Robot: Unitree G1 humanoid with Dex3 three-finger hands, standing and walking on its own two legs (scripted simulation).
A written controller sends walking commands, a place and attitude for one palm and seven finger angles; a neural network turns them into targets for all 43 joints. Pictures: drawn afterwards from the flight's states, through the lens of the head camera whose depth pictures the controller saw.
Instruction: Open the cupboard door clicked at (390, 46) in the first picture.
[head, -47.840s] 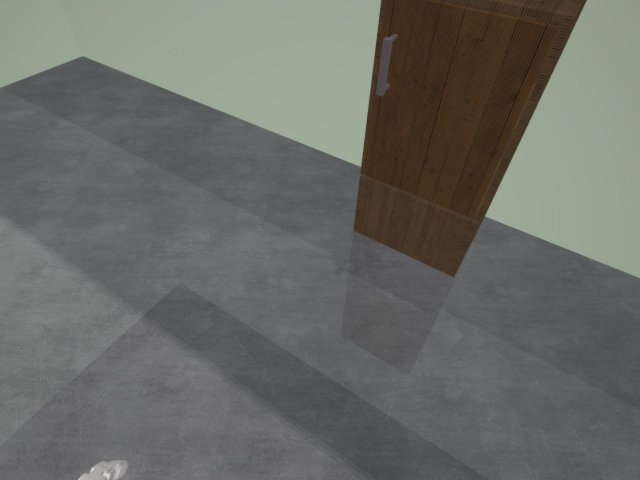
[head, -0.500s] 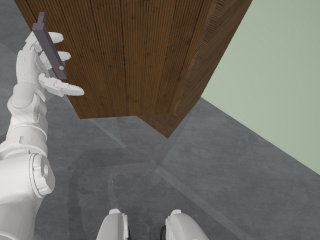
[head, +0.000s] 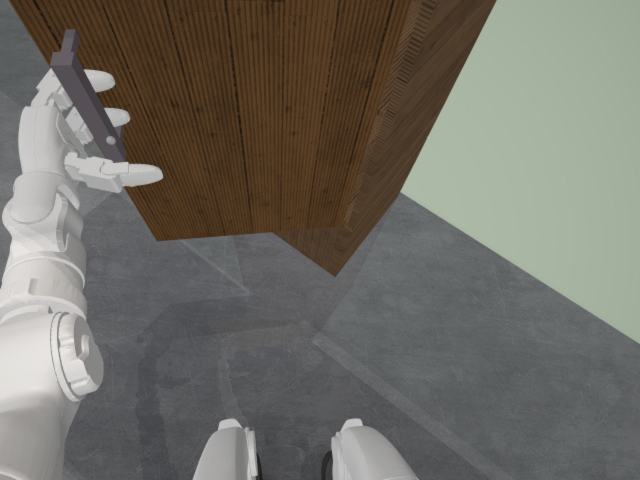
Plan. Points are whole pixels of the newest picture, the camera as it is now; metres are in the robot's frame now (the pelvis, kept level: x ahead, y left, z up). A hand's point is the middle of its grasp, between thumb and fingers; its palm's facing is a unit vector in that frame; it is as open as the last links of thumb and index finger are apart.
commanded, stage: close the thumb around the handle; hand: left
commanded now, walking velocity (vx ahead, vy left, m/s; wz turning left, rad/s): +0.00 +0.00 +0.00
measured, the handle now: (96, 102) +0.57 +0.24 +0.07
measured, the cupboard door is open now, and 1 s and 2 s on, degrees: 44 54 88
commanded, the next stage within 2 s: pull the door open along its arc in 0.50 s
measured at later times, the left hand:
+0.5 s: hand (111, 137) +0.51 +0.21 +0.07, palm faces +0.07 -1.00 -0.01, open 5.7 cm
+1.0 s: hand (118, 183) +0.45 +0.20 +0.07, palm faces +0.03 -1.00 -0.01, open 5.9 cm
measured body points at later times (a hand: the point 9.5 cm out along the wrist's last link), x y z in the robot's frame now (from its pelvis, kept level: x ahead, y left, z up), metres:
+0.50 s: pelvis +0.00 +0.00 +0.00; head +0.13 +0.03 +0.43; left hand +0.50 +0.27 +0.08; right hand +0.00 -0.26 -0.11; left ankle +0.03 +0.11 -0.66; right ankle +0.00 -0.11 -0.66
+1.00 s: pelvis +0.02 +0.00 +0.02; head +0.11 +0.02 +0.46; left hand +0.44 +0.25 +0.08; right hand +0.04 -0.26 -0.10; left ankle +0.03 +0.11 -0.66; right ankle +0.00 -0.11 -0.66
